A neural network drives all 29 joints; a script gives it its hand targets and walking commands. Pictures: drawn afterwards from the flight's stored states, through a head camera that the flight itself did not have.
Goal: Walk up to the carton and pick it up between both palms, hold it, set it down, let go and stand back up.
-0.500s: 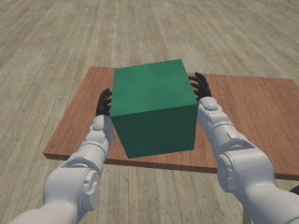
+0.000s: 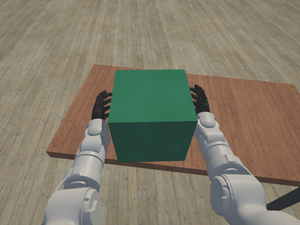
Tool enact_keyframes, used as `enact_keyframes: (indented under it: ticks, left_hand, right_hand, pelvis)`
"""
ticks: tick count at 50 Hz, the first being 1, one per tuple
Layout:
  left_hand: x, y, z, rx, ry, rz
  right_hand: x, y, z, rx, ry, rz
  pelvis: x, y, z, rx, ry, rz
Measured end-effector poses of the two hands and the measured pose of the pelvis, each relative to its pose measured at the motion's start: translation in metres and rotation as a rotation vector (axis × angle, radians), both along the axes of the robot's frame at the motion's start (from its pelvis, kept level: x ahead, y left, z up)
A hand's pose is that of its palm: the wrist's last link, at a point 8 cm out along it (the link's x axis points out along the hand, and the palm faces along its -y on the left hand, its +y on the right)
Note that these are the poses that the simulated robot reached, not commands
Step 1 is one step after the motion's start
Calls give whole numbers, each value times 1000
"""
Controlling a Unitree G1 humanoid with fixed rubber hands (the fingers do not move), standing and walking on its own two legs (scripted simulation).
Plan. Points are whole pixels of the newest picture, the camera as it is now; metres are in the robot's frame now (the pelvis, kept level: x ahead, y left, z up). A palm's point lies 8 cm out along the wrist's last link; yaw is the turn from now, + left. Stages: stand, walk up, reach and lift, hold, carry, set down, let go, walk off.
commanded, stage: reach and lift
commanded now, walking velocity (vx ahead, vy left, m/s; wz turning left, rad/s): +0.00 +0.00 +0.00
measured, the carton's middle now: (151, 116) +0.40 -0.02 +0.06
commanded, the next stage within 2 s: hold in 1.68 s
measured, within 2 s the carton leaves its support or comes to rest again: neither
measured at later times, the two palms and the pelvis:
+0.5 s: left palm (87, 112) +0.36 +0.15 +0.12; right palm (199, 107) +0.37 -0.14 +0.12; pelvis +0.01 +0.01 +0.00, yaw +2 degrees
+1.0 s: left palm (82, 107) +0.36 +0.16 +0.15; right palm (200, 107) +0.36 -0.14 +0.14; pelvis -0.01 +0.01 +0.00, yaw +1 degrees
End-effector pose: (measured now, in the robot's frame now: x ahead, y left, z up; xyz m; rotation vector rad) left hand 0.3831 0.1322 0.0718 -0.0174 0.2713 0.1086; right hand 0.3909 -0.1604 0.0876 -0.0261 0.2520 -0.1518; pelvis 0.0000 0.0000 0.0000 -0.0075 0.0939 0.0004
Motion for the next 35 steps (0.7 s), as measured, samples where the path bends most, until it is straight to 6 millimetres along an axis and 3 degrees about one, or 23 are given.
enact_keyframes:
  ticks: [17, 35]
  left_hand:
    - [-8, 16, 33, 51, -34, -2]
    - [-27, 22, 64, 63, -55, -11]
  right_hand:
    - [-6, 16, 30, -10, -34, 14]
    - [-29, 21, 47, 31, -58, -4]
  pelvis:
    - [11, 8, 1, -15, -84, 29]
    - [-3, 12, 2, -10, -142, 23]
